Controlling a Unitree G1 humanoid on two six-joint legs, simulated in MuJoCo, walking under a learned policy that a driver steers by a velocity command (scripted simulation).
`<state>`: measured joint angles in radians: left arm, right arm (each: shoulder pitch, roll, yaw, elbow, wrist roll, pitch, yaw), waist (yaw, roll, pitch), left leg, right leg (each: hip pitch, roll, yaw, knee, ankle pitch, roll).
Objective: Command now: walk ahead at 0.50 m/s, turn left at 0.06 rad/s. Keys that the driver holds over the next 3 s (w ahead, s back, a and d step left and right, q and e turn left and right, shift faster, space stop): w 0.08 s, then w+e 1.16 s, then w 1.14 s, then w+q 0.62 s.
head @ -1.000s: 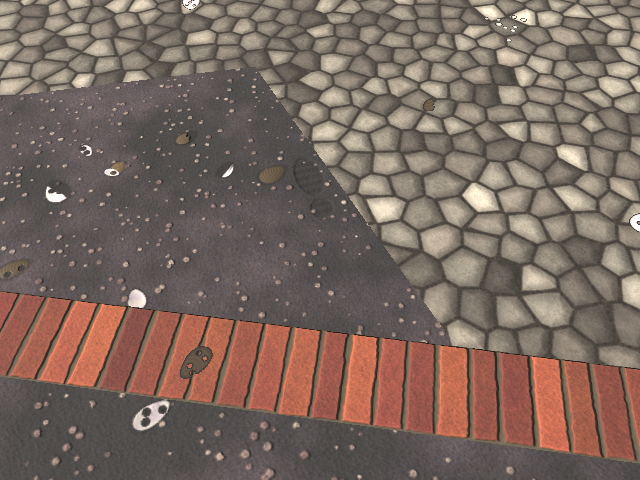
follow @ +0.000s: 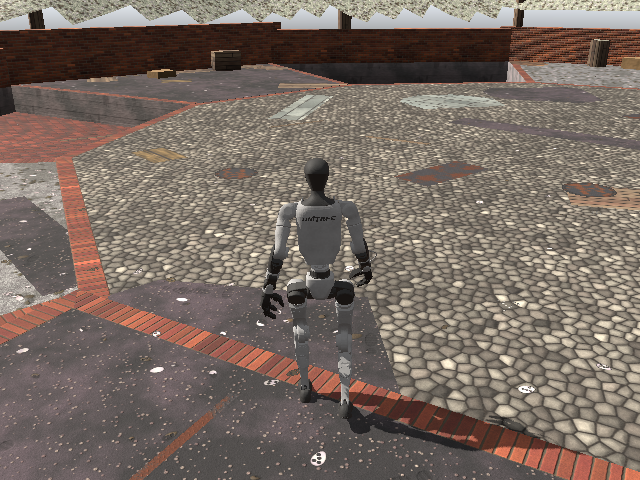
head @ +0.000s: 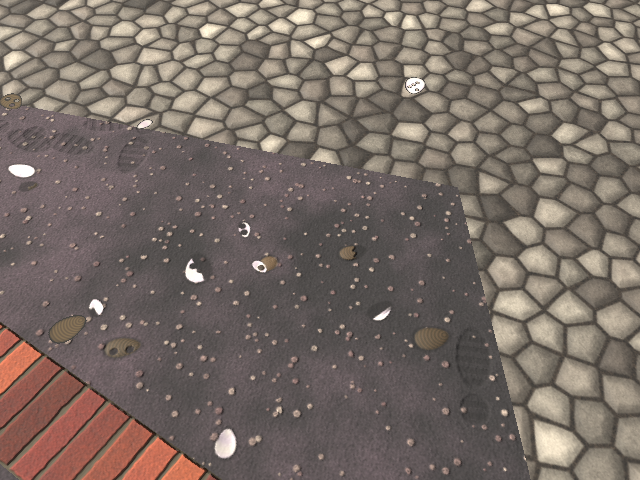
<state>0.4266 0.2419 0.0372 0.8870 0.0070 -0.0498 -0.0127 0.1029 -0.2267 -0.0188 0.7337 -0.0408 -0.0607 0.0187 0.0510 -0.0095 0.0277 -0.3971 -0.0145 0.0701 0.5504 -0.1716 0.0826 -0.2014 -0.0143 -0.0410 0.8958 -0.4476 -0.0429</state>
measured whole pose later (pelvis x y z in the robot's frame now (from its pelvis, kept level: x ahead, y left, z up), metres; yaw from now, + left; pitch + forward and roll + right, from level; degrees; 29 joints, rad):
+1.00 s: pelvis +0.52 -0.12 -0.13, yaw -28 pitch +1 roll -2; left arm 0.41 0.26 0.07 0.89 0.01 -0.04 -0.02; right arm 0.03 -0.21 0.01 0.73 -0.02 -0.05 0.01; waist 0.09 0.02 0.01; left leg -0.53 0.06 -0.03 0.61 -0.07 -0.04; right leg -0.12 0.12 0.11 0.46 -0.35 -0.06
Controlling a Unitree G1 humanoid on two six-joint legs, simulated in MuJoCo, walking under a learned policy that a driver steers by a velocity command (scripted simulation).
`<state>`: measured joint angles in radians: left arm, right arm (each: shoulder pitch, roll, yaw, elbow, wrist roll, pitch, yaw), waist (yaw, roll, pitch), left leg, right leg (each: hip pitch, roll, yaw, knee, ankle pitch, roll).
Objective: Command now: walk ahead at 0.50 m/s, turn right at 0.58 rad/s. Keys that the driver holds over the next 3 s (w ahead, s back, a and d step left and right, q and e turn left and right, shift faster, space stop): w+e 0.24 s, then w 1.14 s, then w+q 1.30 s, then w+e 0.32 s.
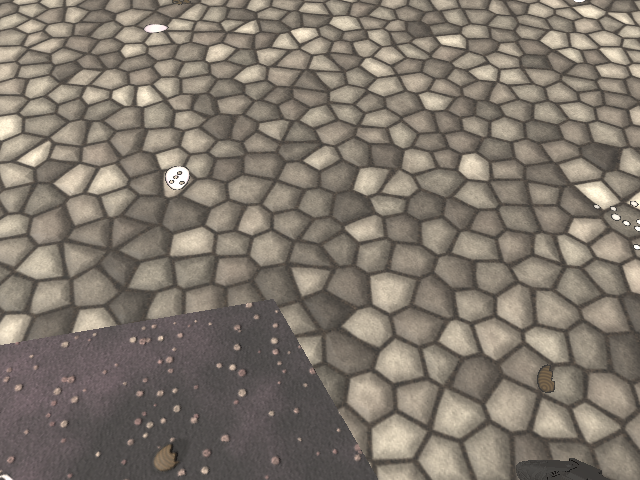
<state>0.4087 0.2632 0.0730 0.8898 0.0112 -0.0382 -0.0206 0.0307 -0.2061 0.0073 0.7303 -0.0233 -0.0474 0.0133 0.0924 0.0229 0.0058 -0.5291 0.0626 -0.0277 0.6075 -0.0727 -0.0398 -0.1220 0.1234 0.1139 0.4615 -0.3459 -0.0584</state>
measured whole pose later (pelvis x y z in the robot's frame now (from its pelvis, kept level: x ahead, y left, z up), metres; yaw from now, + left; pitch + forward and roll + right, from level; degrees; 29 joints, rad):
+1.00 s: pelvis +0.47 -0.09 +0.00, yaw -15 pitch +1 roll -2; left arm 0.44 0.22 0.03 1.02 0.02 -0.08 0.01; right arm 0.04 -0.22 -0.04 0.83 -0.03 -0.03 0.04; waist 0.06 0.03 0.04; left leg -0.57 0.06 0.07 0.61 -0.05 0.06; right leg 0.15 0.09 -0.05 0.17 -0.33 -0.07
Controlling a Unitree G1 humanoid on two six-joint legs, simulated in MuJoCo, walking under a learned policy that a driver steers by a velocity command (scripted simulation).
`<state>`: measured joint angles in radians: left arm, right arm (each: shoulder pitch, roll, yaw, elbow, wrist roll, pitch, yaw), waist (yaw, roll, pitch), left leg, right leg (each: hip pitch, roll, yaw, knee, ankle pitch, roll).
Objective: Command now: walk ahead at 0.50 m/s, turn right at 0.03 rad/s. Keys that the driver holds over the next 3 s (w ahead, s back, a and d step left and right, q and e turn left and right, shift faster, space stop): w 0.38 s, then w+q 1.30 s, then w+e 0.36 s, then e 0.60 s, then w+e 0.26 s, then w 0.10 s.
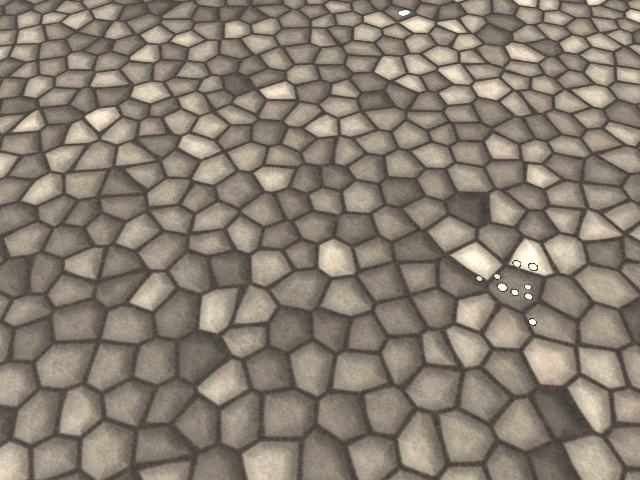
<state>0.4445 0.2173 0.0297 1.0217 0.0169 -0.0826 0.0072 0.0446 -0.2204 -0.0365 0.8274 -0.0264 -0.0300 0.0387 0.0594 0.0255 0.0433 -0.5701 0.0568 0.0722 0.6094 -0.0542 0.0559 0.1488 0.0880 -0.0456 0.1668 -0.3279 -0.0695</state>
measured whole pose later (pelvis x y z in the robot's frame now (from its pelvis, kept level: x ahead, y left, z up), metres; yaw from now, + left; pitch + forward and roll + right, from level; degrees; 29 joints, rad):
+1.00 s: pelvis +0.53 +0.00 +0.01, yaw +17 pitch +0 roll -1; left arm 0.40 0.20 0.05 0.99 0.02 -0.10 0.02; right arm 0.09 -0.23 -0.06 0.85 -0.03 0.00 0.06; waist 0.04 0.04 0.05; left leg -0.64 0.09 0.06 0.78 -0.03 0.06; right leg 0.04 0.02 -0.27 0.23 -0.28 -0.03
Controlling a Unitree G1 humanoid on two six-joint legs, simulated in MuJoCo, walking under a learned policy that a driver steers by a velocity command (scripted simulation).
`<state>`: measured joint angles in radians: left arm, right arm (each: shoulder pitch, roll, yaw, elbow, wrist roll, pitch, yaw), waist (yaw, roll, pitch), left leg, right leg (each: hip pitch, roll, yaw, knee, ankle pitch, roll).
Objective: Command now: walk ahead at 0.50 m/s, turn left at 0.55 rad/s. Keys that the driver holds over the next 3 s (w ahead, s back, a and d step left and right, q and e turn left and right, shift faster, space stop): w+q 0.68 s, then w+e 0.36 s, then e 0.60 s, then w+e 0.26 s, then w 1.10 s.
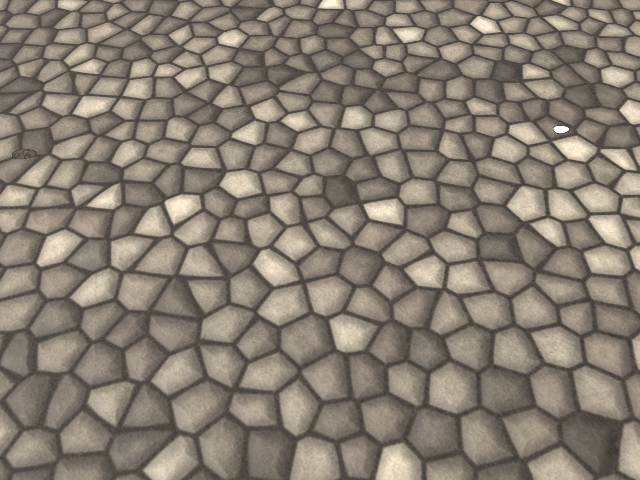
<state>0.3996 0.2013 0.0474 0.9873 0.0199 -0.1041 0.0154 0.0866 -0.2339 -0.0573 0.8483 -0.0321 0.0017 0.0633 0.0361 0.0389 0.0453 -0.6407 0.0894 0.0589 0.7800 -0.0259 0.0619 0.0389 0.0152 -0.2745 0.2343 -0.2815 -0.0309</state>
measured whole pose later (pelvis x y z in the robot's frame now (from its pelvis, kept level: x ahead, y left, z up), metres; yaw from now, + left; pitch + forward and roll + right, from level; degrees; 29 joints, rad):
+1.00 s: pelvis +0.54 +0.11 +0.01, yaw +23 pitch +1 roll -1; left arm 0.42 0.25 0.05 0.91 0.01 -0.06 -0.02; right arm 0.12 -0.26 -0.02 0.75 -0.04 -0.04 0.04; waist 0.06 0.04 0.02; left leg -0.55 0.05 -0.03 0.79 -0.21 -0.01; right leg -0.13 0.08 0.03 0.30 -0.19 -0.06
